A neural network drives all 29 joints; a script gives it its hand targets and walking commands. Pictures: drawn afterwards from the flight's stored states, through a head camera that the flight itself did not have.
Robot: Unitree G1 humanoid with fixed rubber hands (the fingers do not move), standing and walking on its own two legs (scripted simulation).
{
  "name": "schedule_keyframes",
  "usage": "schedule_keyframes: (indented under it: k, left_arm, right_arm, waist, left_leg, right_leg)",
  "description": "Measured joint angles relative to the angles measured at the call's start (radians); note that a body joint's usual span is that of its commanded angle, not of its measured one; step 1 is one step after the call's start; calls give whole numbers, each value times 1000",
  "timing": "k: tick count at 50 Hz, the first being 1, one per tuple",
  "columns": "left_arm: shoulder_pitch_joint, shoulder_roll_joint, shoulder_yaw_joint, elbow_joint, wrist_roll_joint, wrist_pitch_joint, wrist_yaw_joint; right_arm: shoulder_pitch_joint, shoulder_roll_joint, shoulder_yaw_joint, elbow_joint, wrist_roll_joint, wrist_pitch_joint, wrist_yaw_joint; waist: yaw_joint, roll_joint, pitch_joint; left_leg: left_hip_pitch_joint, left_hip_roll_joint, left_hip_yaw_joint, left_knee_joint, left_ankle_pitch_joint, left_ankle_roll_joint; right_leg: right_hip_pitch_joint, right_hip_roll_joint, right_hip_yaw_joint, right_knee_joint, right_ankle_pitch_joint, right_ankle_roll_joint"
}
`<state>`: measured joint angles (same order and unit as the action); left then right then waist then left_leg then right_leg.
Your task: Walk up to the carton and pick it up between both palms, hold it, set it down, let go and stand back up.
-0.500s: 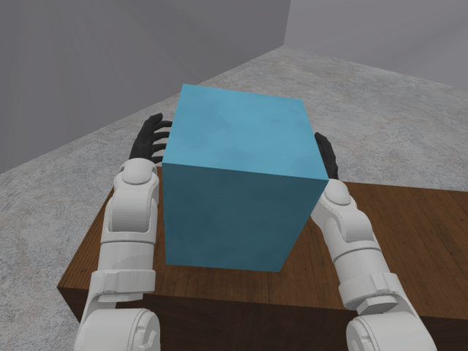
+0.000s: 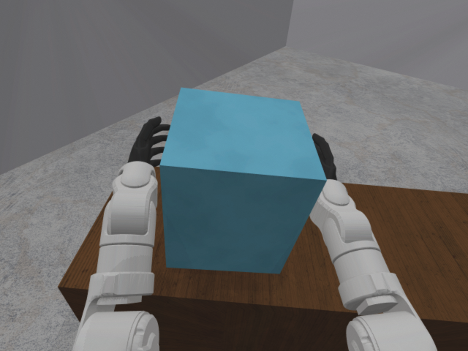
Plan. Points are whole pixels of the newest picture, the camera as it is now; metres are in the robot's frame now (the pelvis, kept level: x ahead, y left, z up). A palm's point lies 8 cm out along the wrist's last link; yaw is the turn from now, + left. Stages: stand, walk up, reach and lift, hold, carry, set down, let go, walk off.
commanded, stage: hold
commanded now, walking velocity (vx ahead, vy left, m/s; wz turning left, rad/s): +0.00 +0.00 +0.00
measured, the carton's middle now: (232, 184) +0.38 +0.00 +0.14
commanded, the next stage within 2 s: none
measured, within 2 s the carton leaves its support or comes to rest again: neither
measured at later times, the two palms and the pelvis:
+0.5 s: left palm (141, 161) +0.36 +0.15 +0.20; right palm (322, 178) +0.36 -0.15 +0.17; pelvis +0.00 +0.00 +0.00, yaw +0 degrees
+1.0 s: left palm (144, 162) +0.36 +0.14 +0.20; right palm (324, 181) +0.36 -0.16 +0.17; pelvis +0.00 +0.00 +0.00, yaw +0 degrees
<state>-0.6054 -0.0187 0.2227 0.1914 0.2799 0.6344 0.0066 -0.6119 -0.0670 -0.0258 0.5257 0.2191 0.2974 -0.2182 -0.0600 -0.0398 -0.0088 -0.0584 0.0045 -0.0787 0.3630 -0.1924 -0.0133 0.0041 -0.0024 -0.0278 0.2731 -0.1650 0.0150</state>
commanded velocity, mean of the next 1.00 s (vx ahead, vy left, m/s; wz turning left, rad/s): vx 0.00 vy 0.00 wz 0.00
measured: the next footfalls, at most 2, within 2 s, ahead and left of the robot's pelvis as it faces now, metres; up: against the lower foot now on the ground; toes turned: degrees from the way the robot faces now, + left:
none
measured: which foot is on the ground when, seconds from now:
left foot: down 0.00-1.00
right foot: down 0.00-1.00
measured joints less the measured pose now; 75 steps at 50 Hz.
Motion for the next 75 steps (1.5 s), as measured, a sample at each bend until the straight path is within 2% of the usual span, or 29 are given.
schedule_keyframes:
  k: [14, 27, 43, 52, 56, 61, 75]
  left_arm:
    - [-2, -8, -1, -24, 7, 12, 3]
    - [-24, 0, 6, 13, -1, 3, 5]
    - [-14, -1, 2, 3, 5, 2, 3]
    - [-4, -11, 9, -6, 7, 5, 2]
    - [5, -11, 28, 5, 10, -3, -25]
    - [26, -4, 11, -18, 1, -3, -21]
    - [-17, -2, 15, 8, 17, 7, -16]
  right_arm:
    - [1, -10, 8, -12, 11, -1, 0]
    - [-20, -4, -8, 12, -3, 3, 3]
    - [-12, 1, -11, 10, -1, -4, 5]
    - [-3, -11, 10, 3, 6, 1, -1]
    - [-1, 6, 0, -8, -14, 26, -7]
    - [11, 9, 2, -37, -6, 32, -14]
    - [-23, 13, -27, 6, -19, 18, 9]
  waist:
    - [-3, 8, 8]
    - [12, 4, -7]
    - [-5, 5, -4]
    - [0, 10, 6]
    - [-8, 0, 16]
    - [-18, -16, 11]
    - [-11, -24, 12]
  left_leg:
    - [-2, 0, 8, 1, 1, 3]
    - [-8, 1, 9, 0, 3, 2]
    - [-13, 0, 1, 6, 0, 0]
    - [5, 0, 9, 0, 1, 2]
    - [18, 1, 7, -8, 5, 3]
    - [4, 4, 5, 5, 2, 0]
    - [-9, 5, 14, 0, 11, -1]
  right_leg:
    - [-3, 0, 8, -4, 5, 3]
    - [-12, 1, 9, 4, 4, 0]
    - [-12, 1, 1, 4, 1, 0]
    - [1, 1, 9, 4, 1, 1]
    - [17, 2, 7, -8, 6, 0]
    - [5, 5, 5, -1, 6, -2]
    - [-16, 5, 13, 9, 10, -3]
